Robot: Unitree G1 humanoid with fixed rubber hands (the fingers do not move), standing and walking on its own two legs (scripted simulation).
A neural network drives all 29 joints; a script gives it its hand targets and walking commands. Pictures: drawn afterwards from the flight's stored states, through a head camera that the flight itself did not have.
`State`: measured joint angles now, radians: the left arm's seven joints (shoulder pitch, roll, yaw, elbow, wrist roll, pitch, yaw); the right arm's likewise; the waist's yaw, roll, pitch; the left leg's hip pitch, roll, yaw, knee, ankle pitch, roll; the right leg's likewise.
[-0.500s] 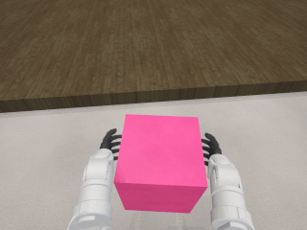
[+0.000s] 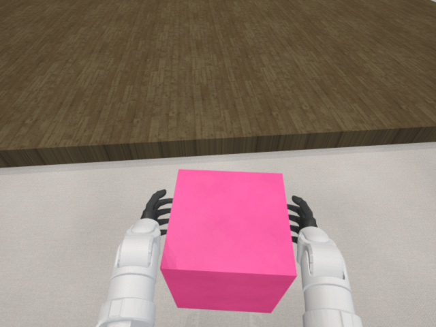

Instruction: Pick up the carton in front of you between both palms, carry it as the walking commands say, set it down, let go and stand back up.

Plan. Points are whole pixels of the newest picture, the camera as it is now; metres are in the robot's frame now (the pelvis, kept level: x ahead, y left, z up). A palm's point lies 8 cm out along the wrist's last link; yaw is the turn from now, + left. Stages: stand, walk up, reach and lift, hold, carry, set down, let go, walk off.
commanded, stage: reach and lift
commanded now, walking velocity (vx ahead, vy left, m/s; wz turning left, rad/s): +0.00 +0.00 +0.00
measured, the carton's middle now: (226, 244) +0.30 +0.00 -0.04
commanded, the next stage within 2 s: hold in 0.06 s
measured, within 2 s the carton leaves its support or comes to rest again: neither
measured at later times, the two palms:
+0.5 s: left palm (149, 226) +0.28 +0.14 +0.05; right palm (312, 238) +0.27 -0.16 +0.04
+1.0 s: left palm (149, 225) +0.28 +0.14 +0.05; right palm (311, 235) +0.28 -0.15 +0.04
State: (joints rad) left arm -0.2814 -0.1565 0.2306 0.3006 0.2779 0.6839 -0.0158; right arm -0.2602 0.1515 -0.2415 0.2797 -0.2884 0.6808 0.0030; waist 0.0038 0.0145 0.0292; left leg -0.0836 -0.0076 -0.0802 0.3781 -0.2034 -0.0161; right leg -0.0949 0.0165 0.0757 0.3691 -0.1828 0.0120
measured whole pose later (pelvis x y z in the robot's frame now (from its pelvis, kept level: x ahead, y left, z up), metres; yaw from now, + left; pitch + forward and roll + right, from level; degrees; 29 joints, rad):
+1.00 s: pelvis -0.01 +0.00 +0.00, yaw +0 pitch -7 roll +0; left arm -0.28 -0.16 0.21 0.23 0.27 0.77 -0.01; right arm -0.25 0.15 -0.23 0.20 -0.29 0.76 0.01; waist 0.00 0.02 0.04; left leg -0.05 -0.01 -0.09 0.37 -0.19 -0.02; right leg -0.06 0.01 0.07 0.36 -0.17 0.01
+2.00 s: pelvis +0.44 +0.05 -0.02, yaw +3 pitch +5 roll +0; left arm -0.17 -0.13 0.10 -0.37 0.11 1.22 0.08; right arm -0.16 0.13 -0.11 -0.36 -0.10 1.20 -0.09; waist -0.03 0.02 -0.09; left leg 0.04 0.04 0.19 0.31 -0.42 -0.02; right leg -0.56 -0.07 -0.21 0.55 -0.12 -0.03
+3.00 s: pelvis +1.09 +0.06 -0.01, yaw +4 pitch +7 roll +1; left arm -0.85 0.02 0.23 0.13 0.04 1.32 0.12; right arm -0.86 -0.05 -0.25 0.12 -0.04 1.35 -0.14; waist 0.04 0.03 0.03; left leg -0.60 0.02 0.06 1.23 -0.46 0.04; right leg -0.39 -0.04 -0.15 0.56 -0.29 -0.06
